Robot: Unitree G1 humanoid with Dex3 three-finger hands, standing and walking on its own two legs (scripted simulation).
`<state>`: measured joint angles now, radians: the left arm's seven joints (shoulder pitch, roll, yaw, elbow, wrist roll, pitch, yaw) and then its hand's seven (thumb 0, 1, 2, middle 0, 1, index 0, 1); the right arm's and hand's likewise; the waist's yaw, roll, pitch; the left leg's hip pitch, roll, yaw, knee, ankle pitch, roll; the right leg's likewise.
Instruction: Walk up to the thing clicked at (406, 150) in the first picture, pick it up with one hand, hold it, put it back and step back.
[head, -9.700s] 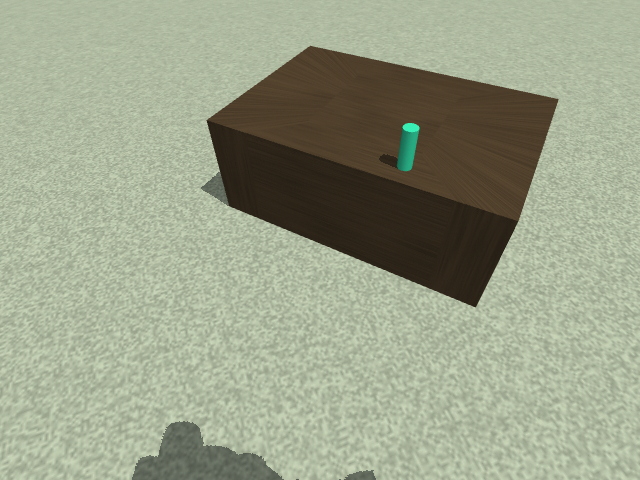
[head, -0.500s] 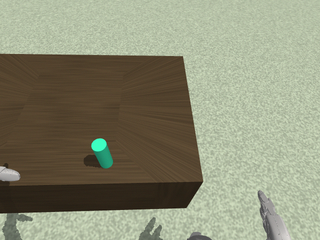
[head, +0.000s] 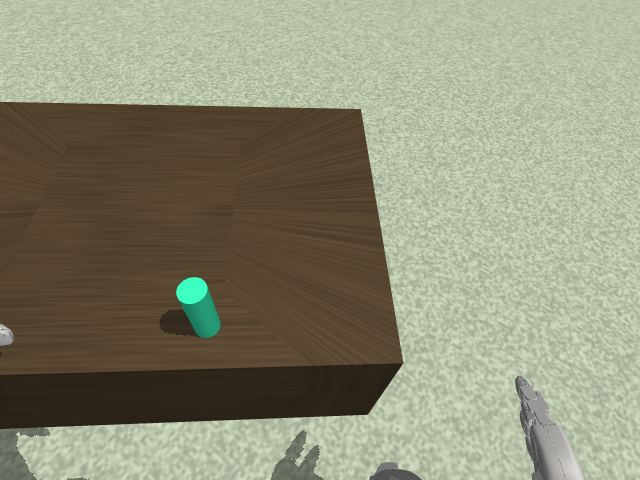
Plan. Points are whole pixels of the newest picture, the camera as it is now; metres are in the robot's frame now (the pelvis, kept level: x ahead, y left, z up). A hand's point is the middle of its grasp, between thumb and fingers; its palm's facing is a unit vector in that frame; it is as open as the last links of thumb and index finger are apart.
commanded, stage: approach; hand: left
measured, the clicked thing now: (200, 309) +0.45 +0.20 -0.21
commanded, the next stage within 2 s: close in in 0.62 s
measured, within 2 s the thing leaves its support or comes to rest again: neither
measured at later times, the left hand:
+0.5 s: hand (90, 306) +0.40 +0.32 -0.07, palm faces +0.16 -0.98 +0.06, open 17.6 cm
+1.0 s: hand (183, 323) +0.43 +0.23 -0.23, palm faces +0.11 -0.99 +0.02, open 17.6 cm
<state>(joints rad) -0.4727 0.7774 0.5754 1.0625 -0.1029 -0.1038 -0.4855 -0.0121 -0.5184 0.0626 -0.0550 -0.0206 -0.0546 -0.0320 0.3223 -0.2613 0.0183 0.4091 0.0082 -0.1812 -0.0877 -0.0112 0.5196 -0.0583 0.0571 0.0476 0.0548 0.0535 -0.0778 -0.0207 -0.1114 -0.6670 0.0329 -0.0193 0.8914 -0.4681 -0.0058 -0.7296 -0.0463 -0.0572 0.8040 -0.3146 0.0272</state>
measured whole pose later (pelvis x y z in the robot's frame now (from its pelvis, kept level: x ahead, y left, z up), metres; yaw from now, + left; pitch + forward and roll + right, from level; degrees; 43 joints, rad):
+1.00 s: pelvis -0.07 +0.00 -0.17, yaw -2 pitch +32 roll -5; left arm -0.68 0.64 0.62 1.13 -0.07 -0.64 -0.26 -0.02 -0.60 0.01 -0.07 -0.06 -0.08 -0.05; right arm 0.43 -0.32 -0.10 -0.25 -0.08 -0.19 0.06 -0.01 0.51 -0.05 0.06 0.05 0.06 0.05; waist -0.36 -0.07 -0.14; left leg -1.58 0.03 -0.08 1.69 -0.68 -0.01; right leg -1.63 -0.06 -0.07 1.54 -0.47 0.02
